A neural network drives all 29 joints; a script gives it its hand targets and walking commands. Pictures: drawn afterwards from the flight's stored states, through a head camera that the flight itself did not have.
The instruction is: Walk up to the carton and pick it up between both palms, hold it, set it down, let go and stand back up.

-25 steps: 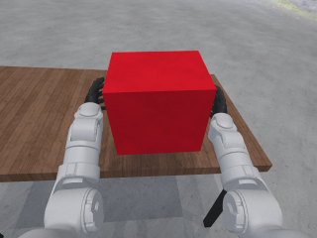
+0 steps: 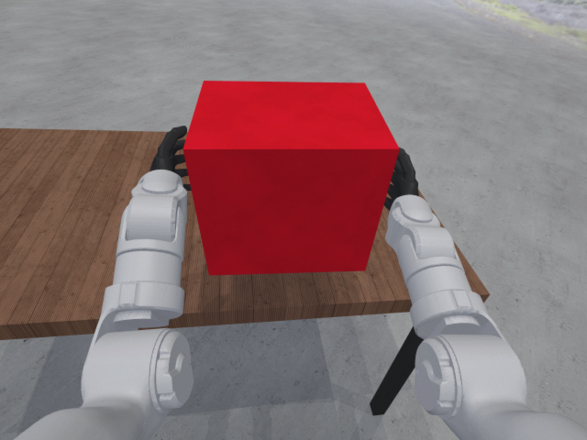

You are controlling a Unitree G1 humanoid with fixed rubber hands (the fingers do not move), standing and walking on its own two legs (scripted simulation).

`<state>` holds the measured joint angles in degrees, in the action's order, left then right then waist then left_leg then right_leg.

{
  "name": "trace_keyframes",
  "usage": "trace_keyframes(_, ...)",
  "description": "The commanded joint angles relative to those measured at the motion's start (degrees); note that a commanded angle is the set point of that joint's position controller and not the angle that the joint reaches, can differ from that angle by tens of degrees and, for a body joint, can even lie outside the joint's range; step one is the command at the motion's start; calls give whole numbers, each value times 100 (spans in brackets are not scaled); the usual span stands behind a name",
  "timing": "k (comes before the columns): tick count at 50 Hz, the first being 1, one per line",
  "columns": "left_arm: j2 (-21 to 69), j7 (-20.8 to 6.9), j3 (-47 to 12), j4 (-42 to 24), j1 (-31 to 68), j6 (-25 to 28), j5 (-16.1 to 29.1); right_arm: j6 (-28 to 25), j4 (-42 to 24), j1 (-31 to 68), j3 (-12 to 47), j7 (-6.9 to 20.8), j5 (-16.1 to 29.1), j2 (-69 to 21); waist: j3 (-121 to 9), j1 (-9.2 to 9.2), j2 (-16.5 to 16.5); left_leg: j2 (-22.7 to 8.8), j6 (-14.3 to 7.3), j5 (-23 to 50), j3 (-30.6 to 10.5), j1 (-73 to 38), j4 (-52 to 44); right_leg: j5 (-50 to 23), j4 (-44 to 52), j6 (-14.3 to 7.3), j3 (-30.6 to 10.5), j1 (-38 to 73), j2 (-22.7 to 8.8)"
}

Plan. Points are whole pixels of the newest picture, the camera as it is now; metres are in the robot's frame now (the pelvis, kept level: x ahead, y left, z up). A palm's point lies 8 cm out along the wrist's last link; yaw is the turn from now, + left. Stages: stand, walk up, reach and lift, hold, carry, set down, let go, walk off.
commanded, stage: reach and lift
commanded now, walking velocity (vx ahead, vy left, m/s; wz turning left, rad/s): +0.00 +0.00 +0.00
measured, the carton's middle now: (287, 178) +0.44 +0.00 +0.18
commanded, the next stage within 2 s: hold in 0.68 s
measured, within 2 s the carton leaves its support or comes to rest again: neither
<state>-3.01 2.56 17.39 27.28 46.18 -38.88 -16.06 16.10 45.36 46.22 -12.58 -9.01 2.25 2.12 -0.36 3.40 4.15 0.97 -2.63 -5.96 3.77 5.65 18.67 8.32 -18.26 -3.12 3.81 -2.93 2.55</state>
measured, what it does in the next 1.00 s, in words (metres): stands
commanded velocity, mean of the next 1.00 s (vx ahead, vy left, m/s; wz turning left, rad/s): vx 0.00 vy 0.00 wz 0.00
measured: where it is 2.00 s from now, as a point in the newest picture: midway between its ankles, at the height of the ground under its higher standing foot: outside the picture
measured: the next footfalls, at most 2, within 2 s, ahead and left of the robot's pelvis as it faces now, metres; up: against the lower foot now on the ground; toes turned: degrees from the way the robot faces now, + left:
none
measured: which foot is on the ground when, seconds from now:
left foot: down 0.00-1.00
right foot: down 0.00-1.00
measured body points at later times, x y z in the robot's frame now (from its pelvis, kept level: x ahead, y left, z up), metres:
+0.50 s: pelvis +0.02 +0.01 +0.00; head -0.05 +0.04 +0.44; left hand +0.40 +0.17 +0.21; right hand +0.39 -0.16 +0.20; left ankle +0.06 +0.09 -0.75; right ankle +0.03 -0.08 -0.75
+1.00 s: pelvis +0.00 +0.01 +0.00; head -0.07 +0.04 +0.44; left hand +0.37 +0.18 +0.23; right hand +0.38 -0.15 +0.22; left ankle +0.06 +0.09 -0.75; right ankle +0.03 -0.08 -0.75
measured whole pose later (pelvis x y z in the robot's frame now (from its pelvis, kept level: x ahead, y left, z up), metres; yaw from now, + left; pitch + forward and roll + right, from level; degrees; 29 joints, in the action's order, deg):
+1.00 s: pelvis +0.00 +0.01 +0.00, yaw +1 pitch -9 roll -1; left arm -1.4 1.4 17.8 13.7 44.2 -49.8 -18.7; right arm 25.4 37.4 46.7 -8.3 -9.9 6.9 3.6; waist -0.6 4.6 2.7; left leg 1.2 -3.1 -6.5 2.7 4.5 20.0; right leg 7.7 -17.2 -2.6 4.0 -0.5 2.6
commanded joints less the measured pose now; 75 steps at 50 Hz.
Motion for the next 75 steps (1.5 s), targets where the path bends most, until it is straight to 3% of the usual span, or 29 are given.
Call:
trace_keyframes(1, 3046, -1097, -2209, -1457, 4785, 606, 1140, -574, -2391, 5782, 1923, 1018, 635, -2888, -3297, 77, -554, -127, 164, 650, -274, -1502, -68, -720, 339, 484, -170, 412, -199)
trace_keyframes(7, 3079, -1148, -2418, -1811, 4738, 460, 1156, -421, -2343, 5456, 1974, 922, 826, -2783, -2878, 261, -720, -146, 259, 962, -365, -1678, 22, -906, 358, 481, -149, 337, -193)
trace_keyframes(13, 3185, -1090, -2785, -2466, 4748, 366, 1323, -343, -2941, 5501, 2217, 865, 1097, -2710, -3197, 334, -791, -212, 402, 1769, -496, -2085, 264, -1185, 312, 471, -126, 304, -101)
trace_keyframes(18, 3072, -1121, -2711, -2682, 4326, 149, 1221, -141, -3357, 5278, 2514, 793, 1307, -2637, -3044, 260, -618, -176, 369, 2038, -504, -2084, 312, -1564, 312, 497, -163, 434, -91)
trace_keyframes(23, 3045, -1153, -2724, -3018, 4282, -14, 1204, -25, -3779, 5406, 2688, 781, 1464, -2619, -3114, 183, -577, -181, 354, 2013, -533, -2028, 283, -1483, 298, 478, -165, 457, -53)
trace_keyframes(31, 2974, -1172, -2654, -3250, 4293, -264, 1126, 196, -3783, 5319, 2702, 831, 1543, -2594, -2916, 152, -632, -210, 351, 1782, -497, -1943, 163, -1124, 362, 403, -155, 356, 2)
trace_keyframes(37, 2841, -1196, -2431, -2932, 4391, -391, 1040, 314, -3593, 5494, 2508, 885, 1451, -2558, -2711, 113, -529, -186, 234, 908, -437, -1514, -36, -659, 436, 384, -191, 350, -44)
trace_keyframes(42, 2844, -1249, -2380, -2607, 4566, -439, 1074, 366, -3325, 5658, 2267, 922, 1286, -2536, -2601, 224, -490, -185, 182, 211, -414, -1219, -192, -245, 472, 378, -200, 306, -97)
trace_keyframes(52, 3014, -1218, -2401, -2503, 4950, -354, 1200, 357, -3119, 5974, 2067, 992, 1222, -2613, -3104, 304, -589, -189, 191, 113, -448, -1126, -169, -282, 399, 367, -219, 362, -100)
trace_keyframes(57, 2882, -1193, -2178, -2267, 5141, -370, 1077, 412, -2687, 6029, 1898, 1038, 1169, -2572, -2781, 224, -714, -201, 158, -341, -482, -949, -310, 138, 438, 339, -247, 195, -141)
trace_keyframes(62, 2914, -1198, -2230, -2338, 5033, -373, 1119, 372, -2905, 6119, 1966, 1043, 1268, -2635, -2965, 199, -649, -205, 168, -25, -505, -1031, -222, -194, 389, 363, -265, 329, -110)
trace_keyframes(66, 2860, -1213, -2138, -2199, 4937, -411, 1069, 440, -2725, 5989, 1943, 1015, 1292, -2566, -2759, 202, -655, -198, 170, 38, -474, -1070, -225, -154, 437, 357, -267, 270, -111)
trace_keyframes(72, 2904, -1249, -2219, -2270, 4763, -418, 1143, 461, -3108, 6026, 2129, 940, 1415, -2646, -2849, 187, -475, -179, 147, 386, -481, -1117, -133, -446, 411, 371, -274, 391, -71)
trace_keyframes(75, 2951, -1232, -2323, -2518, 4724, -450, 1196, 506, -3303, 5940, 2269, 902, 1557, -2616, -3042, 206, -590, -164, 202, 836, -473, -1305, -5, -703, 377, 361, -266, 452, -31)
